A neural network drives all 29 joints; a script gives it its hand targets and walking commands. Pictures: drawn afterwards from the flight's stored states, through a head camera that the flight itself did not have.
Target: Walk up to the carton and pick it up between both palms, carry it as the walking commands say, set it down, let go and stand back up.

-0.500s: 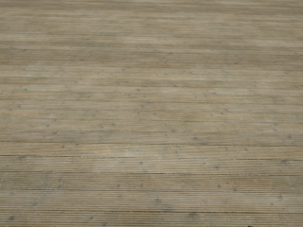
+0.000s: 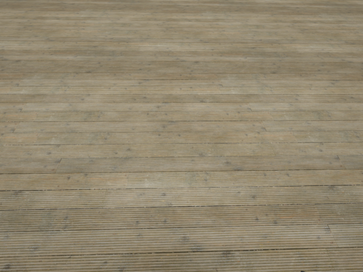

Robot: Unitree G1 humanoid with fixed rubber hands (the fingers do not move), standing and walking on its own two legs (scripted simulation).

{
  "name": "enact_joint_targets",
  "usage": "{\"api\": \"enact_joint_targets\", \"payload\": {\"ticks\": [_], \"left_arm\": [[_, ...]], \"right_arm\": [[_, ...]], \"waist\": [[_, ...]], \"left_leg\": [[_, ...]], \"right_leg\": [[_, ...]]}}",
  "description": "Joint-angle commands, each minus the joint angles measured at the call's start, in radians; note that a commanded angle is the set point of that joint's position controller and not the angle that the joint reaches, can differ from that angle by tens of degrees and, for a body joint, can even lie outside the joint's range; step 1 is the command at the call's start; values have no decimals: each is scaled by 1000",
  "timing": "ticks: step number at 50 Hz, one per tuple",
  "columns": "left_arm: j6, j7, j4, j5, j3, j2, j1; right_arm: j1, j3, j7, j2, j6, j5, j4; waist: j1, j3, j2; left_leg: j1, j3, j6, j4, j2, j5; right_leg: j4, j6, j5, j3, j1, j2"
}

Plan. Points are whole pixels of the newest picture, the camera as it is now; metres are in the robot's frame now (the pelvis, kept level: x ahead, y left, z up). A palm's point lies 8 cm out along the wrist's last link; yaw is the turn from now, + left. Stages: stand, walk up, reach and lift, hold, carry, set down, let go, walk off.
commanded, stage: walk up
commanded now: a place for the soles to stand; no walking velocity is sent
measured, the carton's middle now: out of the picture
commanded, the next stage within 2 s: none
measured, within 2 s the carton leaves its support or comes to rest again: neither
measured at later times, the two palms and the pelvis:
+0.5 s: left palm (140, 214) +0.28 +0.12 -0.06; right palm out of the picture +0.00 -0.48 -0.11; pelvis +0.03 -0.12 -0.01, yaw -27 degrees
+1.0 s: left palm (268, 163) +0.45 -0.24 -0.04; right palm out of the picture -0.21 -0.54 -0.06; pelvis +0.07 -0.28 -0.01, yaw -52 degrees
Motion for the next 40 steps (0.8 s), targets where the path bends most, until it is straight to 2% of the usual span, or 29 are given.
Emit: {"api": "enact_joint_targets", "payload": {"ticks": [1,2,3,5,8,10,12,13,14,15,16,17,18,19,20,22,24,25,26,27,28,29,30,31,32,34,35,37,40], "left_arm": [[19,-68,-284,58,82,214,-222],[21,-81,-293,54,90,221,-186],[24,-95,-301,52,98,222,-145],[30,-118,-316,40,106,216,-107],[30,-139,-353,25,115,208,-94],[22,-146,-368,13,120,209,-69],[12,-138,-356,5,129,219,17],[8,-129,-350,10,137,242,58],[3,-116,-334,14,147,282,122],[-1,-99,-319,11,166,375,219],[-4,-87,-346,10,171,455,165],[-4,-82,-374,2,166,445,123],[-5,-76,-382,-10,156,428,100],[-4,-72,-397,-16,151,400,64],[-2,-73,-420,-8,145,370,18],[0,-84,-452,7,130,334,-51],[3,-95,-465,15,128,322,-76],[8,-100,-472,17,127,318,-99],[13,-105,-481,15,124,309,-138],[14,-111,-488,10,114,280,-156],[11,-112,-503,11,97,223,-141],[12,-107,-497,23,100,190,-80],[20,-99,-481,43,123,245,-21],[25,-108,-457,33,139,297,35],[27,-120,-442,21,146,327,18],[25,-143,-420,13,148,301,-5],[23,-149,-415,14,142,284,-7],[21,-158,-417,7,133,265,-40],[14,-175,-407,-7,142,255,-105]], "right_arm": [[86,-123,-44,-380,-36,-9,-103],[36,-123,-44,-367,-40,-11,-124],[-1,-126,-46,-357,-46,-14,-146],[-21,-132,-47,-357,-57,-17,-174],[-14,-144,-35,-366,-63,-22,-189],[-6,-150,-22,-378,-59,-23,-192],[-17,-147,-9,-376,-50,-15,-195],[-12,-139,-3,-368,-46,-10,-196],[-21,-127,3,-350,-41,-9,-206],[-44,-102,9,-306,-34,-12,-237],[-31,-73,4,-267,-37,-13,-268],[-38,-79,-7,-278,-37,-8,-253],[-3,-81,-7,-312,-47,0,-234],[56,-81,-13,-331,-56,7,-214],[110,-81,-19,-346,-62,11,-190],[148,-79,-23,-350,-64,10,-175],[170,-77,-26,-336,-61,13,-183],[191,-77,-29,-330,-63,12,-186],[234,-79,-33,-327,-69,10,-179],[273,-90,-40,-344,-75,5,-171],[319,-117,-47,-418,-80,-9,-174],[286,-143,-53,-517,-83,-32,-191],[140,-136,-52,-485,-82,-23,-230],[49,-133,-51,-450,-90,-13,-265],[45,-128,-47,-419,-100,-10,-265],[62,-131,-42,-398,-108,-16,-236],[74,-134,-38,-397,-109,-23,-232],[114,-145,-30,-398,-106,-30,-217],[122,-166,-15,-405,-102,-11,-238]], "waist": [[-103,-111,41],[-78,-94,48],[-60,-89,84],[-44,-76,132],[-33,-75,143],[-23,-93,146],[22,-122,146],[48,-140,108],[93,-146,16],[152,-130,-228],[104,-74,-372],[96,-61,-343],[66,-87,-284],[32,-142,-246],[8,-179,-238],[-6,-201,-227],[-14,-200,-211],[-30,-194,-198],[-64,-188,-169],[-100,-185,-111],[-136,-210,65],[-112,-247,259],[-37,-165,106],[10,-146,61],[5,-121,51],[-14,-94,109],[-28,-93,124],[-50,-69,122],[-62,-61,130]], "left_leg": [[124,-232,258,-193,498,11],[83,-185,247,-212,474,-47],[62,-146,237,-223,450,-40],[37,-74,224,-221,416,-30],[24,26,201,-182,381,2],[-6,101,167,-123,338,12],[-82,157,129,-13,291,-18],[-122,185,101,84,258,-51],[-207,215,72,278,195,-56],[-421,224,32,537,82,-350],[-642,118,-9,643,0,-484],[-640,-2,-10,637,62,-428],[-620,-19,-17,619,74,-374],[-573,-26,-25,545,79,-331],[-484,-1,-37,467,69,-279],[-298,33,-36,357,35,-202],[-174,50,-18,278,7,-135],[-91,48,-5,208,-1,-84],[59,38,14,103,0,2],[259,26,32,1,16,101],[403,-176,70,-121,171,-60],[321,-476,133,-264,486,-358],[149,-474,138,-332,569,-422],[64,-385,137,-327,531,-379],[15,-291,137,-302,481,-327],[-2,-105,122,-287,411,-233],[22,-49,128,-277,396,-214],[42,27,135,-278,380,-228],[41,75,141,-290,361,-242]], "right_leg": [[475,8,-114,82,-428,-142],[480,12,-87,80,-421,-162],[484,15,-71,76,-409,-166],[457,18,-35,64,-390,-169],[355,4,-7,9,-340,-155],[245,-15,12,-61,-235,-121],[139,-38,23,-155,-62,-55],[87,-61,20,-155,23,-28],[17,-103,-27,-91,117,-9],[-146,-186,-89,158,226,-123],[-245,-259,67,493,240,-241],[-240,-318,137,518,187,-249],[-203,-305,227,451,217,-210],[-159,-283,260,374,238,-171],[-150,-273,250,332,192,-141],[-178,-273,224,327,43,-123],[-212,-254,125,330,-60,-105],[-206,-232,57,322,-130,-87],[-163,-191,-20,291,-253,-56],[-112,-119,-136,248,-412,-4],[22,-53,-235,186,-571,80],[350,-19,-196,110,-574,63],[460,-3,-151,112,-540,-36],[477,0,-93,107,-466,-70],[483,1,-41,105,-410,-106],[470,-3,-25,60,-376,-129],[448,-2,-14,41,-390,-133],[389,-4,11,10,-406,-138],[303,-7,50,-61,-374,-134]]}}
